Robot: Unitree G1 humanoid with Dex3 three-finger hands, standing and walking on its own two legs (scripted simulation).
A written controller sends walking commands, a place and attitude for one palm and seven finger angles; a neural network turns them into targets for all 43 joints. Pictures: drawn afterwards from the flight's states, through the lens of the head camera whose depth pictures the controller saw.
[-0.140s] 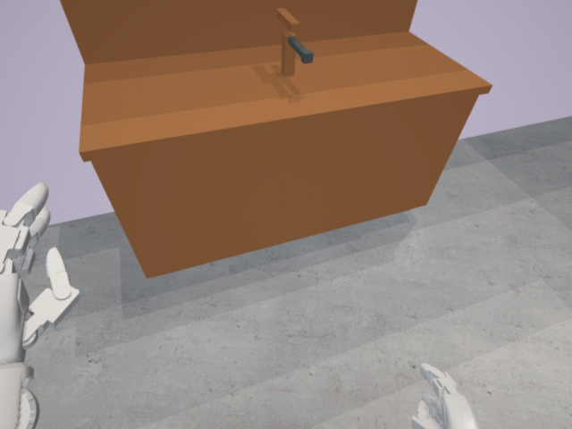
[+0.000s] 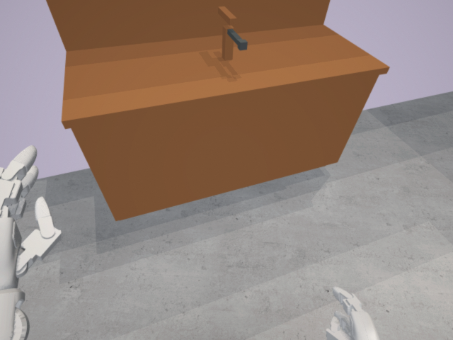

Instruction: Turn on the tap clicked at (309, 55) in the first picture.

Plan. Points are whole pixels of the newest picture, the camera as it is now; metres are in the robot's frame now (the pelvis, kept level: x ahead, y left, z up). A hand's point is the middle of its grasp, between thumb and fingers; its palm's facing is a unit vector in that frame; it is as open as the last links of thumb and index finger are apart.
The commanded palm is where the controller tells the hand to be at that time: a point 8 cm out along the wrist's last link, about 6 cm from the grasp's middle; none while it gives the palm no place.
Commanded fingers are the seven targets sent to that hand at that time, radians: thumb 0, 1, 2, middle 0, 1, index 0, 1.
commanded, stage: stand and wait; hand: left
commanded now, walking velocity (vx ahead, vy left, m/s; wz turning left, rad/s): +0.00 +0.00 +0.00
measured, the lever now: (242, 44) +1.06 +0.01 +0.06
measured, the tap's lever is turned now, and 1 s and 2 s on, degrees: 0 0 0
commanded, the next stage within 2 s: look at it before walking up in 0.12 s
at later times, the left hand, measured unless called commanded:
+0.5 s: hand (58, 237) +0.21 +0.24 +0.15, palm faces +0.40 -0.84 -0.36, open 7.4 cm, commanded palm +0.16 +0.27 +0.18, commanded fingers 0.00 0.90 0.90 -0.20 -0.30 -0.20 -0.30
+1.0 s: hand (118, 226) +0.23 +0.17 +0.16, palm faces +0.20 -0.89 -0.42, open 7.4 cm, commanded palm +0.19 +0.22 +0.18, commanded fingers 0.00 0.90 0.90 -0.20 -0.30 -0.20 -0.30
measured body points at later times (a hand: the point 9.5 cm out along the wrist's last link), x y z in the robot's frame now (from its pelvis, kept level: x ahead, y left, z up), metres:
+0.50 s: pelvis -0.01 +0.00 +0.00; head -0.01 +0.00 +0.45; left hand +0.18 +0.28 +0.17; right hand +0.16 -0.23 -0.08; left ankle +0.03 +0.11 -0.74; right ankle +0.03 -0.13 -0.74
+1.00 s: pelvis -0.04 -0.02 -0.02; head -0.01 -0.02 +0.43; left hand +0.21 +0.21 +0.18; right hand +0.08 -0.29 -0.10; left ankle -0.02 +0.12 -0.74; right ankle +0.03 -0.13 -0.73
